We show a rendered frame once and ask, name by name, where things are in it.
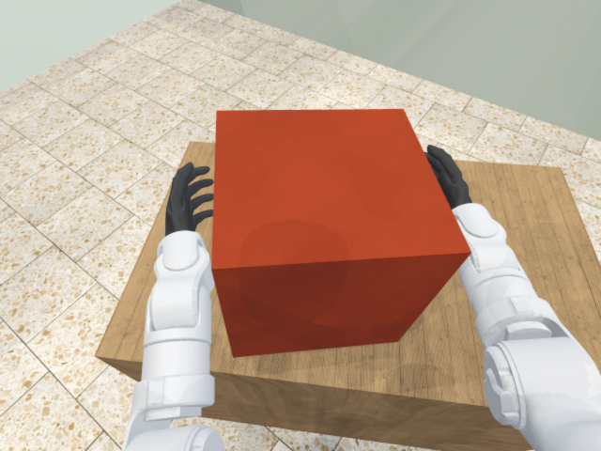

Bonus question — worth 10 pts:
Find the pedestal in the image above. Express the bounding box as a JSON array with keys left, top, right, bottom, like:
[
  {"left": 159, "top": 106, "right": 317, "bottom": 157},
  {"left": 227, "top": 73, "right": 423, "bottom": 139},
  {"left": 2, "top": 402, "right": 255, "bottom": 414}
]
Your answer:
[{"left": 95, "top": 141, "right": 601, "bottom": 451}]

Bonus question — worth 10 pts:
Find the left robot upper arm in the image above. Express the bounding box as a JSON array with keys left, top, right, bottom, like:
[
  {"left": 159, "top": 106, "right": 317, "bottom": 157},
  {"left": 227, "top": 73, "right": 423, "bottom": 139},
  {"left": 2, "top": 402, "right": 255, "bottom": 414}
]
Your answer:
[{"left": 125, "top": 425, "right": 225, "bottom": 451}]

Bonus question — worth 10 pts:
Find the right robot upper arm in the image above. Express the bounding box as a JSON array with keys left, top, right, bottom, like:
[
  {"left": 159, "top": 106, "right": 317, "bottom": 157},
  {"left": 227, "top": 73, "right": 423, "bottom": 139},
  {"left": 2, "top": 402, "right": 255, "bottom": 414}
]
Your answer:
[{"left": 483, "top": 336, "right": 601, "bottom": 451}]

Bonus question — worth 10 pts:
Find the right robot forearm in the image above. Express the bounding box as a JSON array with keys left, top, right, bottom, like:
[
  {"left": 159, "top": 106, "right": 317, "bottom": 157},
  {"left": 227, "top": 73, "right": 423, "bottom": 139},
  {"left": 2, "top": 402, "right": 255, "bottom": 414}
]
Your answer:
[{"left": 452, "top": 203, "right": 601, "bottom": 388}]

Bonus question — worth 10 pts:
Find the robot left hand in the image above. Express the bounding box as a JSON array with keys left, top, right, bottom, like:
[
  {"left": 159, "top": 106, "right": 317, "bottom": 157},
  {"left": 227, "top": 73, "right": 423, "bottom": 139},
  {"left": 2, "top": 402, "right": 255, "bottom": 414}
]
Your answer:
[{"left": 165, "top": 162, "right": 214, "bottom": 237}]

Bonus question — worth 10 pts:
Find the left robot forearm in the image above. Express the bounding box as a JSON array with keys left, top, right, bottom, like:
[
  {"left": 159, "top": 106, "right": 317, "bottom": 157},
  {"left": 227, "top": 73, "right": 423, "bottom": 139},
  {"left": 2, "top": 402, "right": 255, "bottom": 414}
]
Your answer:
[{"left": 121, "top": 230, "right": 215, "bottom": 451}]

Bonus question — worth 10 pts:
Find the carton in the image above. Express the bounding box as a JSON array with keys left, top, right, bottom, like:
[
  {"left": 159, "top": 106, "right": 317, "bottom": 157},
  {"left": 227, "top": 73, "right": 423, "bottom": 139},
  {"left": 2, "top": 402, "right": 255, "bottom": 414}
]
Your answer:
[{"left": 211, "top": 109, "right": 471, "bottom": 358}]

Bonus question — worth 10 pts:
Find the robot right hand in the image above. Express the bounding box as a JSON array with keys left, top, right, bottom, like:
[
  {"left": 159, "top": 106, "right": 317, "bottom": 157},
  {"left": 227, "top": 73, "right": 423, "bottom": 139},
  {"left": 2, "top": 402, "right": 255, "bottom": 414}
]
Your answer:
[{"left": 424, "top": 145, "right": 472, "bottom": 210}]

